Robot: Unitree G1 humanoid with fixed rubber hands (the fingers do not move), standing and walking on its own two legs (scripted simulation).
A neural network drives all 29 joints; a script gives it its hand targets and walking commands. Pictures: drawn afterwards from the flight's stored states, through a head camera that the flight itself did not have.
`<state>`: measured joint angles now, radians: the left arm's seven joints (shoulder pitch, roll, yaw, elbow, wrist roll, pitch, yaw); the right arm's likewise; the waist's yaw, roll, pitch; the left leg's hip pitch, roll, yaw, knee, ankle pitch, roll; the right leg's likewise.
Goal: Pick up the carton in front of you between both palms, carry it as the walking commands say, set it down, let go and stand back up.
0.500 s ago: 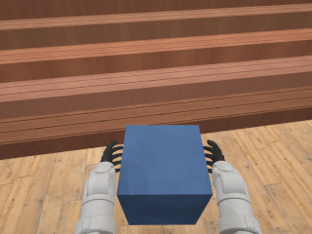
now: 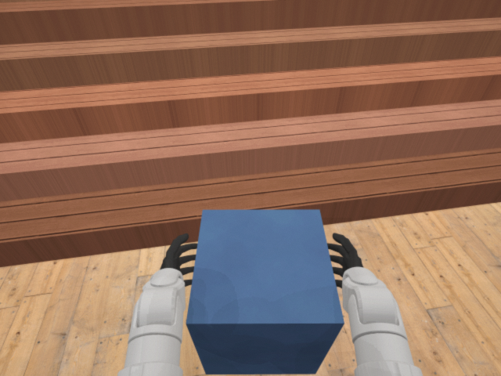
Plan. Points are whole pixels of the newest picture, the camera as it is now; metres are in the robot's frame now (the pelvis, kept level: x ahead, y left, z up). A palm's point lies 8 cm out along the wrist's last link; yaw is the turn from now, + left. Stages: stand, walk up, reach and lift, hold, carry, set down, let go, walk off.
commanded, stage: reach and lift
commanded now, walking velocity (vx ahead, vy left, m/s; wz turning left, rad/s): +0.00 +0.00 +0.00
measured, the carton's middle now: (260, 294) +0.29 +0.00 -0.04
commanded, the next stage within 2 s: hold in 0.06 s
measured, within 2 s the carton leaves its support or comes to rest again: neither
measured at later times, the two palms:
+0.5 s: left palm (169, 277) +0.28 +0.15 +0.05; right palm (355, 276) +0.27 -0.15 +0.05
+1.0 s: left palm (165, 233) +0.35 +0.17 +0.07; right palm (338, 234) +0.34 -0.13 +0.07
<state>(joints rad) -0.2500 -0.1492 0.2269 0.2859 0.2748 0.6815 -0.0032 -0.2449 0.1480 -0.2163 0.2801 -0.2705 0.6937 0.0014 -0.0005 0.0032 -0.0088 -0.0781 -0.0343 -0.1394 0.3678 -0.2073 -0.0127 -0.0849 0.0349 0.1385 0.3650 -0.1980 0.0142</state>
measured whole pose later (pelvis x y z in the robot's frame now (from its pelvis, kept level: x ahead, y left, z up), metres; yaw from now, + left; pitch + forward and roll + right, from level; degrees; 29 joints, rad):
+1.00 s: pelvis +0.06 +0.01 -0.01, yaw -1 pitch +4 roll -1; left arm -0.23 -0.08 0.14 -0.06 0.11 1.04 0.06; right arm -0.23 0.14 -0.11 -0.07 -0.15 1.04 -0.08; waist 0.01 0.02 -0.18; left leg -0.23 0.05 0.01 0.55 -0.39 -0.01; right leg -0.30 -0.02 -0.09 0.56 -0.37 0.00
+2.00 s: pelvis +0.65 +0.00 -0.01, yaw +1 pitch +5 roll +1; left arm -0.78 0.02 0.22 0.03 0.03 1.33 0.14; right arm -0.76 -0.01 -0.23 -0.02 -0.07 1.36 -0.13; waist 0.04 0.00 -0.05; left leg -0.64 0.04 0.14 0.65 -0.09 0.07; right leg -0.07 0.00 -0.18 0.39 -0.40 -0.05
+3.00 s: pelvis +1.35 -0.04 +0.20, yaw +5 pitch +4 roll +4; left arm -0.87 0.04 0.28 0.21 -0.01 1.22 0.16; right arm -0.82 0.04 -0.27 0.10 -0.16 1.27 -0.10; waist 0.11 -0.01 -0.07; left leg -0.99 -0.02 0.20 1.30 -0.40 0.16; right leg -0.05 0.01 -0.01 0.33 -0.15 -0.13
